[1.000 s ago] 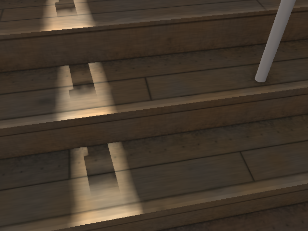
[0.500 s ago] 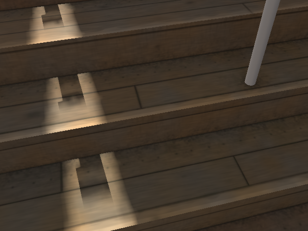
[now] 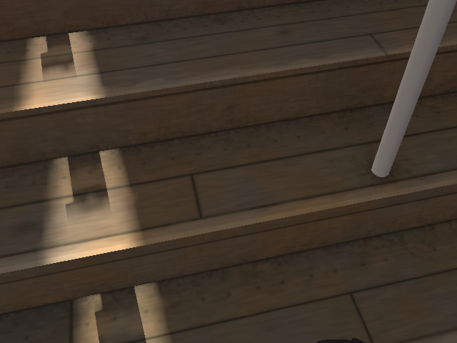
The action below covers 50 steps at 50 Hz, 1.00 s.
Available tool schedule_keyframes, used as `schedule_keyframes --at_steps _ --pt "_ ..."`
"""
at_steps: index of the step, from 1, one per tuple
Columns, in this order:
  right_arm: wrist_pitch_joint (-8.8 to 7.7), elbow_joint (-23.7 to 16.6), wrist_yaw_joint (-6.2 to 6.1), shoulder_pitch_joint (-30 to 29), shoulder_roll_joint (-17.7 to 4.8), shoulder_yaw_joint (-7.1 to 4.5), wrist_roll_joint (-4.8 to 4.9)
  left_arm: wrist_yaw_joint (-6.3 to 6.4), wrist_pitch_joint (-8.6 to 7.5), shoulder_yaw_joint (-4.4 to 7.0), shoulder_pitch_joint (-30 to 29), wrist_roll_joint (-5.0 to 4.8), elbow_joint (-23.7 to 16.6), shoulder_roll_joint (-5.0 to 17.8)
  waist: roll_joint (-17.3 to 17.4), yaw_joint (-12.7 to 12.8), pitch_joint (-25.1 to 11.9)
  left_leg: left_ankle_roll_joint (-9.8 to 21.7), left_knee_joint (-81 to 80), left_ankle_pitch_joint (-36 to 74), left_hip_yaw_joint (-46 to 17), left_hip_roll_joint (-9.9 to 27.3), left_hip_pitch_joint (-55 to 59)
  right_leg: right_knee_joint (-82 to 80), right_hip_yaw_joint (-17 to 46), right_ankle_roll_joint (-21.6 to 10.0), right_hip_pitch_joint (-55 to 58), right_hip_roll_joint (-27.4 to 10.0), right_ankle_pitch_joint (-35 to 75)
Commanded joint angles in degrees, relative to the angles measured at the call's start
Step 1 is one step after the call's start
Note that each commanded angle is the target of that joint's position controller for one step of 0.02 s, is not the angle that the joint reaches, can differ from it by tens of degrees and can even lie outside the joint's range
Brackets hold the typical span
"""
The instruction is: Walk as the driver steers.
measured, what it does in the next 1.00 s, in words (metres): climbs: right foot 0.17 m higher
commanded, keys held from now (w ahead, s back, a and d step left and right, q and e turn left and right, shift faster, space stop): w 0.54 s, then w+q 0.46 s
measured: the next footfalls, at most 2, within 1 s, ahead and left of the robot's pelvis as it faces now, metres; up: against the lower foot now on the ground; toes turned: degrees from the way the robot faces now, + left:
right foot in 0.54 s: +0.45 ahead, -0.12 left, +0.17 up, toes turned -2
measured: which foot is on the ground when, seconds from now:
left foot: down 0.00-0.58, up 0.60-1.00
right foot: up 0.00-0.52, down 0.54-1.00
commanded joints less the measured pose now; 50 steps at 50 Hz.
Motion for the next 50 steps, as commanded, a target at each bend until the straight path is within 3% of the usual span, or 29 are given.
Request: schedule_keyframes --at_steps 1,2,4,5,6,7,8,9,10,12,14,17,18,19,22,24,26,28,29,30,31,32,35,38,40,43,47,48,50 --pt "3.77 11.11 3.18 38.08 -18.71 -6.12 -5.34 -8.45 0.89 3.99 -2.42 -0.14 -3.23 9.38 9.63 -13.89 -1.67 7.92 -57.34 -19.19 -76.16 18.94 41.58 76.43 28.3 -9.95 -53.3 9.36 17.62" --pt "2.81 13.23 4.74 26.64 -13.13 -5.83 -3.43 -5.79 0.55 3.73 -6.65 -2.61 -5.7 6.62 4.49 -7.32 7.23 4.76 -54.19 -17.64 -65.87 17.33 30.66 83.78 25.98 -10.16 -59.07 9.47 19.0" --pt "0.06 18.33 6.18 15.62 -1.99 -2.38 -2.18 -1.81 1.68 2.42 -7.92 -1.61 -9.37 3.5 -7.24 1.61 3.33 0.78 -50.83 -5.83 -48.23 15.4 26.43 88.83 25.29 -10.98 -61.04 8.59 17.58" --pt "-3.07 19.8 2.09 13.11 -0.81 -3.99 2.84 2.51 1.31 0.26 -8.72 0.52 -16.15 -4.09 -2.31 8.27 3.17 -5.39 -48.28 0.32 -30.24 11.69 22.58 85.77 13.43 -3.28 -51.81 7.46 2.39" --pt "-2.7 20.38 5.28 7.78 2.49 -0.29 -3.84 0.2 3.2 0.56 -11.67 -3.54 -12.25 0.95 -8.13 8.09 1.58 -7.07 -49.18 6.47 -27.37 11.86 17.12 84.57 19.6 -9.18 -58.35 3.4 15.57" --pt "-5.63 23.33 2.11 15.84 -1.1 -3.58 2.11 3.41 2.88 -1.23 -9.18 -0.4 -16.37 -6.28 -2.46 8.12 5.33 -7.2 -46.91 6.99 -20.01 9.18 18.92 83.91 11.03 -2.72 -54.45 6.28 5.32" --pt "-4.38 18.54 4.95 9.27 -1.41 -1.68 -5.51 0.04 2.62 -0.44 -16.52 -4.34 -15.86 1.63 -1.41 7.58 1.07 -8.92 -52.35 12.34 -13.64 6.27 9.82 76.47 8.47 -8.1 -51.51 2.02 11.47" --pt "-6.39 23.08 2.08 16.37 -4.78 -3.74 1.91 3.31 3.04 -1.04 -12.56 -1.69 -17.48 -3.1 -1.62 7.48 6.38 -6.37 -50.17 9.23 -13.43 6.97 13.15 73.63 3.63 -0.69 -50.37 4.81 9.33" --pt "-5.46 19.21 4.07 19.21 -4.28 -1.95 -6.31 -0.72 1.86 -0.09 -18.85 -4.16 -17.0 4.05 7.42 4.2 -0.45 -8.22 -54.12 17.46 -11.52 3.34 11.54 78.1 1.57 -5.73 -50.09 2.74 10.9" --pt "-4.47 23.03 3.75 30.54 -5.65 -2.11 -5.92 -1.74 1.8 -0.54 -22.44 -2.69 -17.19 2.88 11.23 0.71 0.59 -4.02 -54.3 20.68 -19.24 7.72 27.42 88.33 1.75 -7.06 -65.48 2.46 6.46" --pt "-3.87 28.47 3.96 42.71 -5.15 -1.36 -5.28 -0.19 2.08 -1.78 -26.89 -1.56 -18.04 2.25 9.98 -3.15 4.58 -0.79 -52.0 19.49 -29.17 15.35 51.74 94.5 11.03 -8.83 -91.33 2.48 1.74" --pt "-4.37 27.58 4.98 37.26 -5.05 -1.03 -7.15 0.21 2.44 -2.49 -33.25 -3.18 -21.67 3.25 4.99 -1.71 6.02 -0.73 -56.81 18.48 -24.42 15.59 50.19 85.38 5.78 -9.18 -91.66 -0.95 3.99" --pt "-6.19 23.06 2.19 30.03 -7.35 -2.43 4.33 3.36 2.3 -4.21 -41.33 -2.64 -27.96 -3.38 -1.28 0.53 15.2 -5.03 -65.29 8.91 -18.14 11.73 27.04 77.57 -7.0 0.23 -72.95 0.51 -9.13" --pt "-4.91 28.18 4.81 40.47 -2.46 0.03 -6.01 1.4 5.0 -3.25 -45.85 -3.43 -26.92 3.5 6.75 -5.85 1.81 0.81 -64.03 16.77 -22.36 14.19 34.74 70.41 -2.53 -4.52 -72.92 -3.43 9.11" --pt "-4.61 27.67 7.79 41.62 -3.09 -0.06 -3.33 -0.49 7.77 -2.51 -50.7 -0.03 -27.28 2.24 9.46 -4.82 5.74 1.31 -68.49 41.25 -16.41 16.29 37.71 55.25 -9.33 -4.71 -63.95 -2.6 -3.84" --pt "-6.37 25.68 8.14 35.37 -11.09 -0.7 -1.56 -2.8 8.54 -2.08 -47.66 -0.79 -27.25 2.04 12.86 1.68 0.65 6.52 -64.74 85.83 -12.63 17.6 32.36 50.61 -13.59 -3.36 -42.08 3.47 -8.41" --pt "-6.48 27.01 7.8 38.27 -16.79 -2.72 -0.12 -3.42 8.46 -1.82 -42.1 -0.59 -25.92 2.26 13.3 4.11 -1.33 6.08 -56.91 108.34 -12.58 19.27 49.64 34.45 -13.47 -0.99 -40.33 8.15 -17.28" --pt "-5.93 27.31 7.96 37.12 -18.87 -4.75 -2.63 -1.0 7.31 0.05 -27.87 -0.26 -21.8 6.33 12.08 6.95 -10.78 0.7 -40.87 120.98 -12.71 17.71 45.82 29.16 -5.77 -3.61 -18.15 7.38 -7.67" --pt "-6.33 26.04 9.34 41.57 -13.43 -3.68 -5.99 -0.01 7.52 0.4 -18.83 -3.12 -18.12 9.77 0.16 6.99 -22.75 -0.13 -28.22 105.82 -18.65 12.87 26.24 20.28 14.51 -9.7 6.85 1.52 -8.97" --pt "-5.18 24.77 10.74 35.76 -9.14 -3.53 -4.59 0.82 7.91 1.71 -1.67 0.19 -12.07 12.79 -10.2 13.22 -22.58 -2.29 -9.16 47.42 -21.75 2.48 8.91 0.37 37.12 -15.44 19.32 -8.39 -10.34" --pt "-4.26 25.62 11.48 31.03 -7.82 -4.7 -0.81 1.38 6.05 2.54 6.2 2.02 -8.85 12.87 -11.14 13.96 -12.57 -2.49 27.3 36.21 -31.29 -1.05 -0.11 -10.66 53.12 -15.52 6.57 -13.99 -25.99" --pt "-4.66 24.28 10.51 25.96 -8.16 -5.85 0.23 2.21 3.86 2.36 0.67 0.96 -7.31 11.98 -6.55 10.68 -3.46 -1.27 42.54 36.88 -33.97 -1.23 -9.59 -11.11 48.61 -12.56 -1.2 -13.38 -30.78" --pt "-3.61 18.33 6.93 17.51 -4.52 -4.81 -0.36 -0.34 1.93 -1.71 -18.73 -1.34 -3.87 -2.62 8.08 -2.35 -3.86 5.22 46.75 35.61 -31.34 0.65 -16.7 -8.42 21.01 -5.4 -9.81 -11.05 -4.56" --pt "-1.56 18.36 6.85 18.93 -1.33 -3.94 0.74 -0.16 0.56 -1.99 -24.08 -0.56 -6.74 -3.47 3.27 -8.41 -2.26 3.18 40.37 28.62 -22.22 6.06 -13.83 -13.25 -0.01 -2.74 -18.23 -6.71 6.3" --pt "-2.33 17.75 7.05 14.58 -2.02 -3.88 2.3 0.67 0.63 -1.91 -17.28 2.74 -5.88 -1.46 -2.23 -6.34 -0.9 3.39 55.13 24.16 -17.62 5.28 -16.94 -16.51 -2.35 -4.14 -19.46 -5.65 3.97" --pt "-2.98 9.92 5.82 1.41 -3.38 -2.77 1.78 1.08 1.86 -2.63 -1.72 5.27 0.72 0.15 -1.2 -2.0 0.89 8.48 59.38 20.93 -21.0 4.0 -36.83 -16.44 -0.39 -3.41 -2.1 -8.8 4.45" --pt "-1.94 3.37 4.65 -10.23 -7.07 -2.3 1.74 -0.66 0.68 -2.78 6.83 7.24 3.07 2.36 0.06 2.43 2.43 7.5 33.89 30.34 -17.49 7.17 -40.07 -22.05 -3.44 -3.3 7.54 -10.33 1.7" --pt "-0.3 1.75 5.23 -14.88 -6.53 -2.21 1.17 -1.47 0.6 -3.07 4.01 6.62 1.43 2.64 -1.49 2.56 4.23 5.48 27.22 25.36 -12.51 10.52 -34.35 -28.35 -5.19 -4.16 3.07 -13.23 2.38" --pt "2.06 0.88 6.05 -16.01 -3.06 -2.12 -0.39 -1.66 -0.5 -3.5 3.26 2.42 -0.13 2.04 -3.47 0.84 5.74 2.51 22.28 20.3 -6.65 8.71 -21.64 -30.11 -7.65 -5.58 -2.5 -13.95 19.8"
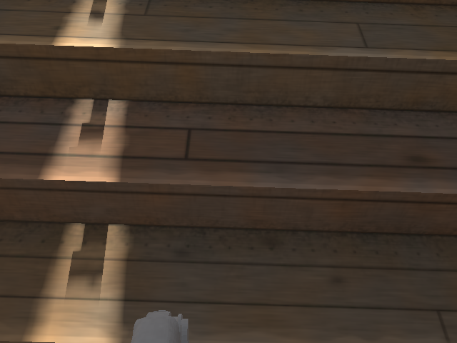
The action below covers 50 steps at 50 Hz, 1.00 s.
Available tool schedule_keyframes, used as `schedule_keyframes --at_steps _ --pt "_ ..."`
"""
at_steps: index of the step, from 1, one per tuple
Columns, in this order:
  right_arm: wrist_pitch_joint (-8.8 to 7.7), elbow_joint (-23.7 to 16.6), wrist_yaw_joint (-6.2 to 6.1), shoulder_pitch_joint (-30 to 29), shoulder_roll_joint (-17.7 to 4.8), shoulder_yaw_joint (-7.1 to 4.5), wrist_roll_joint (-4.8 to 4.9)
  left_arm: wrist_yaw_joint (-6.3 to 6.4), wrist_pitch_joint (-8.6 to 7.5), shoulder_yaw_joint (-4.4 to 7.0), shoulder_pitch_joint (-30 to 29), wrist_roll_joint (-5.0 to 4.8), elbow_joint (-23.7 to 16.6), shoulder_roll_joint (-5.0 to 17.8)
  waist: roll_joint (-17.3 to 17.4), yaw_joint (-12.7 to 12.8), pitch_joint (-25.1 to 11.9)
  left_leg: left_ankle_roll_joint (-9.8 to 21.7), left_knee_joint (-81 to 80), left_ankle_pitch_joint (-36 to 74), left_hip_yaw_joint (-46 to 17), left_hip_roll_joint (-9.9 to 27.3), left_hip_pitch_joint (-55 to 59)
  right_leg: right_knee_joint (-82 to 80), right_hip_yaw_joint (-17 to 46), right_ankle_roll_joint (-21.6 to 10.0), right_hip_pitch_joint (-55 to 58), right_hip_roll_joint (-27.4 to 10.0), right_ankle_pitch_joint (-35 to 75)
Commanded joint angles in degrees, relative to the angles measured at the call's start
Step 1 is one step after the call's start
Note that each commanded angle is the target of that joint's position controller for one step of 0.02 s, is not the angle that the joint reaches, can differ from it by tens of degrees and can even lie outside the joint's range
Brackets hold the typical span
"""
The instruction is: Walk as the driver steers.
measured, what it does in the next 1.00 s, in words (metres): climbs, turning left: left foot 0.17 m higher, then right foot 0.16 m higher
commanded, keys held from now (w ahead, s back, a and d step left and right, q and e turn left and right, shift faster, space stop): w+q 0.52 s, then w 0.48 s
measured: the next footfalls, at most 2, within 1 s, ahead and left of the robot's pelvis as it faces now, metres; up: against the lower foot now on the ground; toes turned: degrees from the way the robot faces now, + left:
left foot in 0.08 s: +0.22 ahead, +0.12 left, +0.17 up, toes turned +6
right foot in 0.58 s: +0.52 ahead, -0.04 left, +0.33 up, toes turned +16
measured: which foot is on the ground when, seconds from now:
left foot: up 0.00-0.06, down 0.08-0.62, up 0.64-1.00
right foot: down 0.00-0.14, up 0.16-0.56, down 0.58-1.00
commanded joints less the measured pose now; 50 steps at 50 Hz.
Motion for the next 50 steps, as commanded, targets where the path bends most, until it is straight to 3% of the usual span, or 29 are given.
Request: schedule_keyframes --at_steps 1,4,5,6,7,8,9,10,13,14,16,18,19,22,24,26,27,29,30,31,32,33,34,36,38,42,44,47,50 --pt "2.13 -8.61 1.41 -11.11 -0.4 -0.04 -0.62 -0.74 -1.77 0.98 -1.49 -3.82 -2.84 9.84 -5.9 -5.6 5.53 -0.99 -13.05 -2.92 9.42 -1.93 24.35 -11.54 1.75 -12.65 -16.2 -15.85 62.89" --pt "1.8 -8.69 1.74 -4.02 -4.28 -1.85 0.25 -0.56 -3.81 3.36 0.86 -5.98 -3.05 18.33 -9.3 -8.79 1.4 -4.35 -36.54 -13.71 11.54 -11.15 33.74 1.05 0.31 -11.65 4.61 -18.78 97.82" --pt "0.95 -6.27 0.46 1.72 -7.14 -2.85 0.55 -1.13 -3.71 4.19 0.75 -4.52 -3.51 19.47 -10.07 -8.59 -2.84 -3.61 -38.16 -9.76 10.62 -13.04 43.06 7.72 -0.08 -10.66 4.91 -18.35 105.88" --pt "0.17 -3.5 -0.75 12.15 -10.11 -3.63 1.3 -1.55 -3.92 4.23 2.3 -1.61 -4.61 17.16 -5.5 -8.6 -11.28 0.72 -34.76 6.6 -2.73 -9.64 65.08 20.34 3.16 -7.82 -10.23 -16.36 99.92" --pt "0.01 0.42 -1.44 23.91 -12.3 -4.71 0.64 -2.51 -3.49 4.35 1.12 -1.28 -5.47 17.28 -0.68 -12.25 -13.54 2.52 -48.48 -3.0 -15.81 -7.28 74.58 32.58 5.87 -7.59 -21.35 -10.62 76.42" --pt "0.19 4.25 -1.53 31.62 -15.77 -5.65 -1.76 -3.54 -2.03 4.9 -4.65 -2.61 -6.04 12.75 7.79 -13.74 -8.01 6.09 -67.53 -14.86 -33.27 -0.83 75.42 53.78 10.25 -4.0 -36.12 -0.69 21.86" --pt "-1.07 4.55 -2.48 33.11 -17.68 -7.45 -2.43 -3.48 -1.1 5.02 -5.77 -5.51 -7.85 11.46 9.4 -13.26 -4.99 5.76 -76.65 -22.5 -44.95 2.38 71.32 78.76 22.41 -4.01 -43.66 1.07 20.3" --pt "-2.3 6.68 -3.04 31.33 -15.55 -6.95 -1.93 -2.8 -1.23 4.99 -8.38 -5.19 -9.96 9.86 11.02 -11.2 -2.25 5.71 -76.83 -24.6 -43.11 2.34 66.98 90.83 27.03 -4.63 -50.7 2.07 21.42" --pt "-3.41 8.02 -1.71 15.64 -4.2 -4.0 -0.95 -0.14 -0.93 3.27 -15.43 -4.83 -15.23 5.16 2.01 -0.85 -0.22 3.11 -75.21 -5.56 -29.04 0.02 58.91 101.43 26.54 -9.7 -61.94 1.53 16.18" --pt "-3.68 8.72 -1.24 13.47 -2.06 -2.89 -1.95 0.52 -0.13 3.16 -15.16 -4.51 -16.08 6.23 -2.01 1.58 -0.35 2.5 -75.92 -0.02 -25.4 -0.33 56.92 99.17 24.43 -10.02 -63.16 -0.03 16.75" --pt "-5.61 8.4 -1.58 12.71 -3.3 -2.93 -1.48 1.23 0.77 3.02 -15.69 -4.94 -15.6 8.15 0.07 2.22 1.21 0.62 -79.53 0.42 -17.29 -2.44 51.76 95.95 19.75 -8.48 -62.56 -2.23 10.44" --pt "-6.76 11.06 -2.61 21.48 -3.79 -2.25 -3.53 2.2 0.54 2.32 -19.29 -6.06 -16.48 7.53 5.04 -0.57 2.19 1.22 -81.51 -1.71 -17.81 -2.8 51.6 110.02 17.03 -6.97 -67.07 -1.19 4.85" --pt "-6.21 14.12 -2.88 27.1 -3.05 -1.94 -5.25 2.17 0.66 1.29 -24.87 -6.37 -19.18 6.29 3.33 -2.69 3.34 1.23 -81.05 -2.6 -21.07 -0.92 55.42 117.46 18.39 -8.42 -75.51 -1.13 1.12" --pt "-6.82 16.48 -1.87 33.67 -4.0 -1.0 -6.82 3.8 0.44 0.45 -37.69 -4.76 -26.88 8.28 -2.23 -3.74 2.69 -2.16 -80.83 -6.77 -20.53 -1.82 59.7 95.61 17.65 -9.1 -76.32 -4.56 3.65" --pt "-7.46 11.11 -0.35 26.28 -7.93 -1.51 -3.24 4.62 2.52 -0.02 -46.08 -5.96 -31.81 8.74 1.75 -2.56 4.21 -0.54 -92.67 -7.76 -17.91 -2.47 40.28 75.44 10.42 -4.23 -52.58 -5.72 -3.72" --pt "-8.35 7.63 0.53 25.2 -10.36 -1.59 0.44 3.1 4.49 -0.47 -46.94 -5.6 -32.6 6.01 8.74 -2.33 6.33 2.53 -96.6 2.2 -21.51 2.76 34.6 70.57 5.47 -0.2 -37.7 -2.71 -9.06" --pt "-9.0 7.48 0.53 24.6 -13.81 -2.62 0.84 2.41 5.08 -0.21 -41.37 -6.17 -31.38 6.49 9.32 0.77 3.09 3.0 -92.25 29.23 -20.48 5.14 43.7 67.91 5.33 -0.26 -35.28 0.1 -3.18" --pt "-9.96 6.04 0.38 26.24 -18.9 -5.05 1.99 2.47 3.32 2.96 -35.45 -7.25 -28.99 14.2 11.03 1.61 -2.77 0.84 -79.74 73.05 -16.04 4.69 68.06 48.76 4.34 -2.79 -33.66 5.58 -6.68" --pt "-9.55 7.2 1.03 28.55 -15.42 -5.75 -0.55 2.78 2.2 4.29 -23.32 -6.03 -25.93 16.94 6.95 3.54 -11.65 -3.33 -62.22 72.16 -14.2 0.4 65.37 43.13 16.24 -8.04 -16.99 0.69 15.16" --pt "-9.26 7.62 2.15 35.77 -6.49 -4.03 -3.24 2.77 1.77 5.07 -8.25 -5.62 -20.66 19.19 -11.66 4.94 -25.5 -6.11 -44.79 34.0 -15.02 -8.47 41.13 26.96 49.36 -20.52 9.4 -11.83 9.4" --pt "-7.51 10.67 3.15 29.88 -7.84 -5.64 -1.24 2.75 2.88 5.34 1.05 -2.67 -18.93 20.24 -17.9 12.34 -12.88 -7.15 -16.27 2.07 -22.38 -14.43 23.58 7.47 76.98 -21.16 4.81 -18.52 -19.79" --pt "-7.29 8.04 2.7 23.38 -7.52 -5.91 0.39 3.67 1.18 5.71 -1.58 -3.16 -17.08 19.75 -11.26 9.58 0.85 -5.74 -3.96 6.82 -22.04 -12.39 14.1 6.36 69.08 -15.08 -4.86 -16.02 -35.73" --pt "-6.95 9.03 1.48 22.34 -7.83 -5.83 0.85 3.54 0.51 6.11 -11.44 -5.34 -17.23 18.06 -8.19 4.23 5.52 -5.13 0.38 10.62 -18.35 -10.18 14.28 10.09 58.64 -15.8 -15.1 -16.02 -28.43" --pt "-6.38 7.13 -0.11 18.33 -6.66 -4.83 -0.27 3.67 1.33 3.48 -16.96 -5.11 -14.36 5.53 5.48 -0.26 2.47 -1.62 5.11 13.13 -18.29 -8.24 16.53 11.18 46.93 -12.5 -21.14 -16.17 -13.58" --pt "-5.01 6.39 -0.84 17.69 -4.3 -3.55 -0.3 4.17 0.6 1.94 -23.44 -5.58 -12.57 0.51 3.43 -4.87 2.91 -0.58 4.81 9.04 -18.65 -6.72 14.7 8.68 37.15 -8.81 -25.2 -12.96 -5.98" --pt "-4.99 0.61 -0.56 6.29 -8.17 -3.25 -0.86 3.23 -1.39 3.15 -21.07 -3.38 -11.93 5.58 3.22 -3.97 0.83 -2.99 -11.52 12.97 -7.38 -4.68 18.15 1.19 15.34 -7.49 -26.12 -6.39 3.03" --pt "-3.9 2.73 0.99 7.8 -8.54 -3.54 -3.17 2.63 -1.64 2.86 -14.98 -3.15 -10.9 6.28 -1.48 -2.99 2.89 -5.21 -4.3 12.55 -5.21 -3.79 15.43 -0.74 17.38 -11.29 -23.05 -7.42 8.21" --pt "-3.25 1.36 -0.08 2.27 -6.76 -2.0 -2.07 2.94 -0.95 2.08 5.05 -0.64 -2.9 5.5 -3.16 4.12 5.75 -3.01 9.64 2.87 -8.28 -5.72 -13.41 0.85 25.32 -15.71 4.68 -13.24 7.37" --pt "-3.31 -3.11 -1.81 -4.14 -3.84 -0.07 -1.12 2.32 -0.56 0.6 9.01 1.12 1.56 2.64 -2.27 2.96 10.53 2.11 12.57 -1.16 -9.8 -3.61 -26.34 -1.31 27.11 -14.9 13.15 -17.24 7.03"
Over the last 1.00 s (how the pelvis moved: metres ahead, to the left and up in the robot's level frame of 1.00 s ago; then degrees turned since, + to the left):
0.51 -0.02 0.29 12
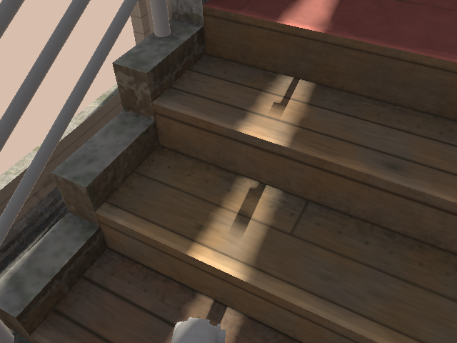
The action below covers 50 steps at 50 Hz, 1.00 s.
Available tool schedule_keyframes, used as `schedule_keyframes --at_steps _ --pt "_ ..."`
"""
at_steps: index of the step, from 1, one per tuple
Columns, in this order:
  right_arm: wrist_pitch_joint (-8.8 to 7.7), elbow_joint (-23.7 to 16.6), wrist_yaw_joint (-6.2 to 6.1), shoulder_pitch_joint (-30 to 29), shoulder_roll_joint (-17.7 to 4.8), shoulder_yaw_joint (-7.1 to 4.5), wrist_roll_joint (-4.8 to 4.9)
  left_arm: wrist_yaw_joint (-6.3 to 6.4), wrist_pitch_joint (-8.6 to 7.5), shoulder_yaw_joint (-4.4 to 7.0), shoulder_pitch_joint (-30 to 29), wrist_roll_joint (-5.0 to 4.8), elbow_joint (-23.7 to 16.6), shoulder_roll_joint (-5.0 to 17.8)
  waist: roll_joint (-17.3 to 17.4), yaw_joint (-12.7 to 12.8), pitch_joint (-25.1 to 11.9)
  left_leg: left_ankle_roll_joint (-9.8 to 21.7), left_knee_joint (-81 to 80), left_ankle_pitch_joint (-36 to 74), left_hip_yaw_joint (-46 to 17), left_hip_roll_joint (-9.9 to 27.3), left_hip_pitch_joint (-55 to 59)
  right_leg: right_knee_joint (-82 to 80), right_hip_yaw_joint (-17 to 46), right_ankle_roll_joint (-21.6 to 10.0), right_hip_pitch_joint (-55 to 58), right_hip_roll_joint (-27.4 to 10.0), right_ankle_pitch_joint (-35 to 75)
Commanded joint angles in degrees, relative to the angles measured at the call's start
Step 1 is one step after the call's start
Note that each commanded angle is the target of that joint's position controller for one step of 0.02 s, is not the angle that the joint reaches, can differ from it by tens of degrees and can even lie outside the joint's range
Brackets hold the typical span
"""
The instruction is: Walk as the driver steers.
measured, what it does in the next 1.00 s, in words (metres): climbs, turning right: left foot 0.16 m higher, then right foot 0.17 m higher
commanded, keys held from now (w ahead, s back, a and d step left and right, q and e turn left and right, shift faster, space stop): w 0.24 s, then w+e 0.60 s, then e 0.16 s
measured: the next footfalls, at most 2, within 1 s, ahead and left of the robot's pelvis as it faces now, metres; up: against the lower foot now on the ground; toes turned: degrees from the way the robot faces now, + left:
left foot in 0.22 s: +0.41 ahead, +0.15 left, +0.16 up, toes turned +11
right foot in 0.90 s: +0.61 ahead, -0.17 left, +0.33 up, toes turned -23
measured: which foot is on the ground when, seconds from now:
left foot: up 0.00-0.20, down 0.22-0.96, up 0.98-1.00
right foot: down 0.00-0.26, up 0.28-0.88, down 0.90-1.00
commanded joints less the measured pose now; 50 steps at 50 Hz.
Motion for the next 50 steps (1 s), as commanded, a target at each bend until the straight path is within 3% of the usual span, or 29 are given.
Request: schedule_keyframes --at_steps 1,3,5,6,7,8,10,11,12,13,14,15,17,19,20,23,25,29,34,38,40,42,44,45,46,47,48,49,50 --pt "-0.43 -6.99 -0.91 -9.62 1.24 1.96 0.69 -0.25 -0.08 -1.14 5.99 1.55 2.84 0.33 -5.03 -1.61 10.91 3.53 3.95 -4.22 -0.72 4.04 -27.18 -13.29 18.6 -11.55 18.32 -18.51 7.49" --pt "0.58 -10.08 -0.31 -14.89 2.51 3.16 1.13 -0.11 0.12 -1.81 5.72 2.65 3.55 -0.61 -5.18 -2.57 12.18 4.91 4.52 -2.72 5.03 6.83 -23.33 -16.61 13.28 -10.16 11.89 -16.33 9.8" --pt "1.78 -14.83 -0.4 -24.25 2.06 3.83 0.4 -0.29 -0.3 -1.83 11.53 1.46 5.14 0.0 -2.43 0.78 9.8 1.43 -12.2 5.26 9.72 9.64 -14.33 -19.57 11.66 -9.86 7.41 -15.42 12.31" --pt "3.25 -16.39 0.41 -27.9 4.45 4.72 -0.94 -1.04 -0.12 -1.99 11.11 0.34 3.97 0.27 -5.81 0.34 9.01 0.06 -19.16 8.57 14.76 8.76 2.16 -24.23 7.86 -11.45 -4.14 -14.49 17.38" --pt "2.24 -17.31 -1.91 -19.74 4.57 3.75 3.07 4.93 -1.98 1.69 5.74 -12.62 0.33 9.44 -3.81 -3.15 20.26 -6.29 -26.46 -13.26 15.84 8.45 16.93 -36.15 12.08 -8.84 -10.8 -17.75 17.64" --pt "2.35 -15.77 -2.76 -16.52 3.66 3.7 4.18 6.56 -2.35 1.88 5.08 -13.61 0.42 9.83 0.73 -3.34 19.52 -7.61 -35.03 -18.13 20.36 6.0 28.06 -35.82 9.25 -8.36 -10.41 -17.43 29.85" --pt "2.0 -13.56 -3.84 -3.81 3.49 1.56 5.46 6.04 -2.01 2.57 7.36 -10.84 1.97 13.62 -11.52 -8.84 9.49 -4.16 -41.61 -21.01 24.16 -2.28 42.98 -13.65 2.69 -6.18 5.13 -18.56 89.96" --pt "0.86 -10.73 -3.49 7.78 0.89 -0.68 4.87 4.51 -2.05 3.76 6.2 -9.71 1.5 16.12 -20.59 -14.77 1.01 -2.27 -50.98 -21.67 19.05 -4.83 52.68 1.24 2.7 -4.52 11.74 -18.42 95.23" --pt "-0.34 -7.79 -3.37 15.45 -3.03 -2.88 2.8 2.79 -3.02 4.51 8.06 -9.8 0.47 13.55 -22.36 -16.64 -7.16 0.49 -52.51 -20.12 7.45 0.12 67.21 16.68 4.74 -2.75 2.29 -15.44 83.01" --pt "-0.75 -7.2 -3.11 20.59 -8.64 -5.19 0.78 0.63 -3.84 3.99 11.13 -11.18 -3.87 7.94 -5.32 -15.85 -15.37 6.29 -64.46 -29.73 -22.03 15.36 82.26 37.88 6.33 -1.02 -17.99 -7.05 58.8" --pt "3.62 -3.98 0.55 25.56 -7.22 -2.53 -4.23 -6.35 -1.96 4.26 11.04 -2.14 3.51 5.24 1.25 -19.57 -24.29 3.28 -87.51 -47.68 -45.57 18.11 75.68 63.0 26.37 -6.18 -20.11 -1.0 27.92" --pt "1.96 -0.05 -0.06 21.35 -11.08 -4.85 -2.25 -7.99 -2.19 6.76 5.36 -5.32 -0.39 6.9 5.39 -13.96 -2.85 -1.13 -87.98 -49.94 -37.48 17.01 61.35 78.41 26.99 -5.78 -33.74 -0.66 26.14" --pt "0.6 0.81 -0.23 10.36 -4.37 -2.9 1.1 -5.89 -3.23 6.46 -0.41 -5.75 -2.04 4.54 -3.26 -8.2 -2.53 1.73 -85.73 -38.63 -25.98 19.32 52.02 92.32 22.99 -7.24 -36.78 -2.52 25.2" --pt "-0.35 1.49 0.66 2.43 5.79 -0.01 -1.39 -3.95 -2.31 4.68 -5.1 -6.99 -4.64 1.39 -8.99 -1.95 1.55 -3.53 -87.62 -32.31 -16.67 22.03 42.94 93.37 22.55 -10.47 -40.78 -6.15 30.07" --pt "-1.16 2.49 0.8 2.53 6.37 0.33 -2.58 -3.41 -1.07 4.49 -6.88 -7.16 -5.76 1.37 -10.0 0.13 3.46 -4.78 -87.41 -26.36 -9.19 20.25 41.48 89.23 21.71 -11.87 -43.14 -6.89 30.36" --pt "-2.68 -0.12 -0.59 -2.68 3.94 -0.37 -2.36 -4.02 -0.4 4.83 -9.77 -8.73 -7.25 3.48 -6.04 4.08 5.08 -8.57 -92.57 -19.46 12.1 13.27 33.14 79.88 15.82 -11.46 -35.86 -6.51 21.22" --pt "-3.44 -0.92 -1.02 0.53 1.12 -0.34 -1.91 -5.52 -0.37 6.29 -9.55 -8.06 -5.5 7.77 2.84 1.78 4.28 -5.54 -95.31 -17.09 12.13 13.78 36.59 95.29 14.31 -10.66 -35.67 -3.85 17.79" --pt "-2.69 9.93 -0.08 21.17 -0.57 0.06 -4.04 -3.16 0.39 5.46 -20.61 -7.28 -10.38 8.35 -0.72 -7.26 8.31 -1.28 -92.74 -16.11 5.8 18.49 71.54 104.59 24.01 -14.99 -73.75 1.22 14.17" --pt "-4.2 12.34 -0.06 21.64 5.68 2.52 -4.75 -2.55 4.17 3.98 -25.82 -6.71 -15.32 5.94 0.0 -5.66 4.6 -1.69 -95.52 -7.84 12.12 18.06 76.71 104.4 19.97 -15.94 -80.36 -4.01 16.88" --pt "-5.09 11.96 0.35 19.73 2.76 2.18 -7.22 -0.6 5.26 2.6 -36.74 -5.95 -21.92 6.76 -2.89 -6.28 3.7 -2.43 -100.89 -6.06 18.48 17.8 74.28 81.89 14.42 -12.99 -74.35 -10.8 14.48" --pt "-4.95 10.89 0.52 20.93 1.16 1.75 -6.19 -0.3 6.48 1.83 -39.81 -5.49 -23.04 5.55 -1.27 -7.45 4.13 -1.07 -104.29 -2.62 20.17 18.53 75.32 69.95 10.94 -10.74 -69.33 -12.85 14.79" --pt "-4.0 10.18 2.4 21.67 -3.21 0.51 -2.52 -1.63 7.72 0.81 -47.71 -6.56 -24.89 4.81 0.37 -9.25 6.18 0.45 -108.4 -0.15 23.35 20.07 68.14 55.62 4.32 -7.09 -53.21 -8.1 -13.27" --pt "-5.29 6.93 1.33 18.83 -5.32 -0.1 -2.22 -2.47 5.45 1.12 -38.79 -6.26 -23.13 2.71 3.4 -5.39 5.59 1.82 -100.72 30.36 26.48 22.62 76.87 52.34 0.11 -7.34 -47.21 -3.01 -3.59" --pt "-5.85 5.02 0.69 16.76 -9.29 -1.61 -0.5 -2.47 3.28 2.64 -32.75 -7.83 -21.75 5.43 4.02 -2.08 2.59 0.44 -91.55 50.8 28.99 20.19 81.36 40.6 0.42 -7.26 -40.44 1.03 0.85" --pt "-7.24 4.46 -0.01 23.19 -8.27 -1.74 -1.07 -1.41 2.08 3.09 -29.93 -9.35 -21.84 8.8 1.49 -3.47 -6.15 -2.98 -83.19 66.07 28.92 16.63 69.88 45.85 5.24 -9.85 -20.36 0.67 21.76" --pt "-7.95 4.51 -0.35 21.07 -10.05 -2.12 -1.35 -0.47 2.04 4.19 -20.94 -9.23 -21.53 11.24 2.42 0.53 -11.52 -6.89 -73.85 54.8 27.75 14.08 57.75 40.64 11.77 -11.43 -1.22 0.12 26.63" --pt "-7.44 1.78 0.93 15.39 -9.53 -2.19 -2.84 1.0 2.44 6.0 -7.38 -7.74 -17.17 16.37 -5.28 4.92 -15.0 -10.49 -59.29 24.8 24.39 9.62 41.82 27.45 25.14 -13.56 15.3 -3.95 25.27" --pt "-5.94 -1.33 2.3 7.73 -8.39 -3.2 0.0 1.38 2.89 8.06 4.84 -4.27 -13.39 23.47 -10.87 7.09 -15.68 -12.66 -40.47 -9.33 13.76 3.89 29.2 5.86 49.85 -14.49 19.0 -12.1 23.23" --pt "-4.56 -0.96 3.41 9.39 -6.74 -3.64 1.52 2.04 2.44 10.2 2.86 -3.66 -11.89 27.35 -11.84 5.72 -13.02 -11.5 -24.28 -3.2 -0.45 1.98 26.89 -0.19 57.14 -10.44 10.69 -14.57 14.61"
Over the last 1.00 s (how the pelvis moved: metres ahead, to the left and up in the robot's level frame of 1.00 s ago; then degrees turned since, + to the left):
0.52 0.06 0.32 24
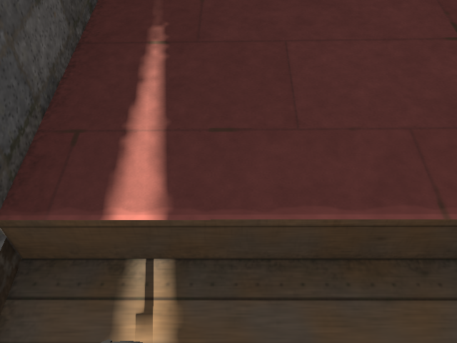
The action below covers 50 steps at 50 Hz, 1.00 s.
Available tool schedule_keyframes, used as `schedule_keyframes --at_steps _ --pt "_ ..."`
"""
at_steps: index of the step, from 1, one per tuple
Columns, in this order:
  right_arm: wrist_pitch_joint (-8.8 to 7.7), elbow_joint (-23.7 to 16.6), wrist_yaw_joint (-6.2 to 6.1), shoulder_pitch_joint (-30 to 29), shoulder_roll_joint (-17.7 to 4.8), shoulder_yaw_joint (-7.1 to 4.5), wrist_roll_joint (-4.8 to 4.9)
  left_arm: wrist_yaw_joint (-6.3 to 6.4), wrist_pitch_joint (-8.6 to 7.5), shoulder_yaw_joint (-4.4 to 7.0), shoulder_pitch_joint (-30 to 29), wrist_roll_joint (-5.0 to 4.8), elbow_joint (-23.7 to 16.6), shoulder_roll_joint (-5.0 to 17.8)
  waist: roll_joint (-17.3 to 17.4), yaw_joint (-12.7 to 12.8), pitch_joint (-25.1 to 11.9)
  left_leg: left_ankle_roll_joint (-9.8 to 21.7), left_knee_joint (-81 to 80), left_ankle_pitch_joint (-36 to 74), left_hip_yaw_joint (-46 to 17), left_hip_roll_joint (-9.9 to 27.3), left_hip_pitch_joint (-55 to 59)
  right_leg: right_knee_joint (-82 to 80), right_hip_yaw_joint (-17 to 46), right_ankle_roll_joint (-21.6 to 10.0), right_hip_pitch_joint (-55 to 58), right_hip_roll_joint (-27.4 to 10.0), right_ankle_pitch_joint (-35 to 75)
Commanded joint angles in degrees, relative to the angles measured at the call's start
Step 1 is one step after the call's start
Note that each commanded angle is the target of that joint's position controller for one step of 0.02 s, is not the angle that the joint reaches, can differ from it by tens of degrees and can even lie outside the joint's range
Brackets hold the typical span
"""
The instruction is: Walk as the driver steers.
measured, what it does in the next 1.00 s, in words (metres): climbs, turning right: left foot, then right foot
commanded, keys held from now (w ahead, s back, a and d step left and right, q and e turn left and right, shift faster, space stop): e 0.62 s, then no key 0.30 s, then w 0.08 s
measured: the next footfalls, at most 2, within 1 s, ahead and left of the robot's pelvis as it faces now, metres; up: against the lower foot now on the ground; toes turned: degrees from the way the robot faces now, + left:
left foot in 0.54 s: +0.23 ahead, +0.17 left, +0.00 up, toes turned -18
right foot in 0.96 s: +0.15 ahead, -0.05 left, +0.00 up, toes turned -31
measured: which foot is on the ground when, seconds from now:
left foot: up 0.00-0.52, down 0.54-1.00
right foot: down 0.00-0.56, up 0.58-0.94, down 0.96-1.00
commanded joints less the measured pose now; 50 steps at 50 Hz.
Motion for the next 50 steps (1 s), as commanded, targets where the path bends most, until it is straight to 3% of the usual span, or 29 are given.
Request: schedule_keyframes --at_steps 1,3,5,7,8,10,15,17,19,21,23,25,26,27,28,29,30,31,32,33,35,37,40,41,43,45,47,49,50 --pt "-0.23 -6.89 0.8 -7.78 -3.26 -2.24 2.39 2.21 -0.79 6.49 27.0 1.66 7.39 18.38 -13.56 10.02 -7.55 2.75 45.45 5.88 -20.51 -10.36 -39.71 -48.54 49.23 -8.03 39.8 -13.01 13.69" --pt "-0.49 -7.52 -2.01 -7.54 2.53 -0.21 1.99 0.73 -1.55 3.53 15.85 -0.59 6.96 9.29 -9.03 1.79 -3.61 6.26 54.35 7.7 -21.69 -11.95 -40.14 -43.76 37.51 -8.7 25.82 -9.75 22.76" --pt "1.14 -9.36 -2.88 -6.83 -0.85 -0.6 2.74 -0.68 -0.74 1.83 5.1 -0.85 5.09 4.41 -4.33 -3.21 -4.2 8.35 62.73 4.73 -21.76 -12.93 -43.58 -49.48 34.62 -8.53 21.52 -8.91 31.52" --pt "2.54 -10.44 -3.55 -7.42 -5.65 -1.5 2.26 -0.8 -1.56 1.37 4.56 1.09 5.27 3.97 -0.47 -3.72 -7.36 4.58 57.01 3.11 -20.01 -12.1 -49.12 -47.29 26.23 -8.8 25.81 -7.71 45.59" --pt "3.02 -11.95 -3.56 -9.58 -7.07 -1.93 2.75 -0.9 -1.99 2.09 3.2 1.93 3.6 6.21 0.16 -4.72 -7.67 2.07 52.87 2.05 -17.25 -10.04 -47.15 -48.01 22.33 -7.57 25.48 -7.48 48.48" --pt "2.69 -12.29 -3.96 -10.02 -7.42 -2.44 1.83 -0.54 -3.41 1.9 5.38 2.45 1.45 6.73 -3.76 -4.15 -6.71 -0.61 52.01 3.09 -13.21 -9.53 -42.48 -49.69 16.99 -6.21 22.51 -4.28 49.01" --pt "2.26 -16.3 -5.39 -15.78 -9.3 -2.83 1.79 0.39 -3.96 3.19 15.04 0.97 -0.18 9.67 -5.22 2.59 -2.08 -4.75 63.41 -4.52 -13.98 -11.11 -52.4 -50.38 27.39 -12.69 34.58 -9.5 37.06" --pt "2.73 -18.71 -6.88 -16.27 -8.83 -2.69 0.91 0.74 -4.12 2.94 16.45 0.49 -1.63 8.59 -7.0 3.6 -2.92 -6.46 62.55 -5.28 -14.74 -10.48 -54.83 -48.26 30.98 -13.34 40.51 -10.7 36.96" --pt "3.48 -20.81 -6.62 -16.77 -8.19 -2.28 1.33 1.13 -4.5 2.84 15.2 -0.07 -4.46 9.55 -5.64 4.5 -2.31 -7.91 54.51 -4.84 -13.38 -10.16 -52.08 -47.27 30.9 -12.86 42.05 -10.86 38.73" --pt "4.2 -22.6 -6.43 -14.95 -7.25 -2.36 0.42 1.4 -4.84 2.08 7.11 -1.18 -9.97 10.13 -4.66 1.39 -1.74 -9.73 32.48 -0.14 -11.58 -8.33 -36.3 -47.93 28.29 -9.64 33.27 -7.45 38.92" --pt "4.72 -22.91 -6.12 -10.35 -6.8 -3.38 0.0 0.71 -4.83 2.7 -1.64 -2.46 -13.57 11.83 -6.85 -2.67 0.93 -8.08 8.39 -0.62 -10.26 -8.15 -11.23 -50.02 28.08 -8.37 17.83 -5.64 39.89" --pt "6.43 -22.63 -6.18 -4.59 -6.28 -4.31 1.55 0.41 -4.56 3.51 1.32 -2.68 -12.8 12.31 -10.84 -3.34 2.69 -7.34 -9.35 -1.31 -9.25 -10.07 -6.74 -47.4 35.24 -9.51 26.55 -9.21 45.99" --pt "6.55 -21.11 -5.91 -0.29 -7.32 -4.63 2.28 0.32 -4.26 3.46 2.41 -3.65 -12.73 12.15 -9.09 -4.1 1.52 -6.07 -22.18 2.12 -7.1 -12.49 -3.26 -43.72 36.4 -10.2 32.63 -8.88 47.1" --pt "5.47 -21.3 -5.84 -1.34 -8.7 -5.29 2.38 -0.08 -4.03 3.15 9.15 -3.77 -10.37 9.46 -5.49 -1.65 -2.39 -2.36 -27.64 9.89 -7.01 -11.96 0.18 -35.55 34.51 -7.09 37.09 -4.24 45.95" --pt "3.89 -25.48 -4.46 -8.63 -14.61 -6.1 2.97 0.65 -3.14 1.43 23.95 -2.52 -10.01 1.83 9.23 9.12 -16.37 16.58 -15.98 63.51 -21.1 4.23 16.12 -22.76 23.54 1.1 30.24 4.42 22.93" --pt "4.15 -27.8 -3.62 -10.09 -16.07 -7.21 0.97 0.07 -2.35 3.27 20.4 -0.9 -10.49 8.16 18.61 3.64 -11.9 28.72 -22.1 61.77 -41.1 15.11 19.53 -5.73 16.18 6.38 6.25 10.72 -12.33" --pt "3.8 -25.85 -3.81 -6.56 -14.1 -6.71 0.35 0.14 -1.7 4.94 13.91 -0.74 -10.72 11.94 9.55 0.33 -7.64 26.69 -24.84 49.37 -41.88 14.93 12.12 17.23 14.5 7.68 1.53 7.83 -10.23" --pt "3.48 -26.0 -3.09 -9.2 -12.08 -5.99 0.79 0.86 -1.17 5.72 13.66 -2.12 -10.03 11.82 5.15 2.09 -2.7 21.98 -25.12 31.85 -35.28 11.82 4.18 29.91 14.57 7.14 -1.73 5.2 -3.41" --pt "3.71 -26.47 -3.47 -14.51 -6.82 -4.06 1.28 1.93 -1.03 5.7 10.44 -2.53 -9.23 11.15 2.03 3.21 -0.76 16.99 -27.84 19.33 -26.24 6.55 -2.39 27.51 15.39 5.38 -0.92 3.51 3.58" --pt "4.28 -27.1 -4.64 -17.96 -4.94 -3.38 1.87 2.03 -1.37 4.68 7.29 -1.19 -10.04 9.16 -0.17 2.94 1.73 14.19 -30.94 11.65 -21.48 3.83 -6.24 21.82 14.98 5.01 1.01 3.3 8.74" --pt "5.64 -26.19 -6.96 -17.01 -5.89 -3.23 1.83 0.48 -0.6 3.4 5.11 0.35 -11.26 6.52 0.07 1.51 -1.21 12.45 -33.16 3.61 -16.43 0.65 -5.95 21.45 11.62 5.55 5.66 3.01 11.5" --pt "5.65 -25.59 -7.11 -13.79 -6.41 -3.3 0.39 0.18 -1.22 3.84 7.32 -1.31 -9.31 9.04 1.05 -1.97 -0.44 12.69 -33.49 2.41 -15.3 0.97 0.4 17.42 15.26 6.68 1.25 3.58 15.29" --pt "5.04 -22.08 -6.02 -7.04 -6.01 -2.57 1.08 1.13 -1.21 3.54 5.64 -0.41 -9.33 8.81 1.59 -3.86 -0.06 14.31 -33.87 -0.75 -16.08 3.38 9.11 4.26 14.92 7.95 -4.15 1.76 10.3" --pt "4.78 -21.56 -5.79 -7.32 -6.08 -2.43 1.36 1.19 -0.83 3.21 6.03 0.04 -9.16 8.17 1.82 -3.49 -0.47 13.92 -34.05 -2.72 -15.8 3.47 8.99 -1.31 13.77 8.31 -2.83 0.46 9.5" --pt "2.98 -23.21 -4.43 -16.66 -3.87 -1.17 2.29 -0.13 -0.1 2.1 11.64 1.34 -6.92 5.62 0.52 2.64 -0.95 9.23 -31.59 -2.53 -11.94 1.64 0.04 -13.3 11.13 9.34 9.44 -6.09 13.65" --pt "1.86 -23.22 -3.74 -21.5 -5.0 -1.2 4.06 -2.4 -0.07 1.48 13.06 0.97 -6.54 4.29 0.58 4.51 -0.37 6.15 -27.1 -6.02 -7.78 -1.77 -11.5 -27.9 4.92 10.06 27.23 -6.52 8.0" --pt "2.88 -18.79 -2.92 -13.95 -6.73 -1.87 3.1 -2.82 -1.34 2.24 13.7 -0.3 -6.22 7.45 1.17 1.52 2.29 9.17 -25.78 -15.97 -10.92 0.79 -10.43 -40.99 -0.18 7.41 31.05 -2.98 14.7" --pt "3.68 -13.55 -2.8 -2.65 -5.1 -1.86 1.25 -0.46 -3.12 3.33 15.24 -0.48 -7.48 10.17 0.72 -1.79 1.92 9.63 -23.79 -27.59 -15.83 3.92 -8.25 -44.76 4.52 0.9 35.07 -4.03 17.54" --pt "2.84 -14.13 -4.37 0.63 -6.13 -2.12 0.22 0.07 -3.98 4.77 6.96 -2.52 -10.91 15.25 -6.16 -5.66 1.69 7.19 -20.6 -23.21 -9.22 -1.93 -8.55 -47.86 13.39 -9.17 30.87 -8.14 7.48"
Over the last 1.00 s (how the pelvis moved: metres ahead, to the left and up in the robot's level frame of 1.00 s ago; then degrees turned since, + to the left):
0.52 -0.05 0.21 -21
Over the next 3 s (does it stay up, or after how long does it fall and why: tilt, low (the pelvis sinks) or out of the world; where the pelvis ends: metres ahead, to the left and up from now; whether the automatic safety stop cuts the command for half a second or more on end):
stays up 1.14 -0.23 0.47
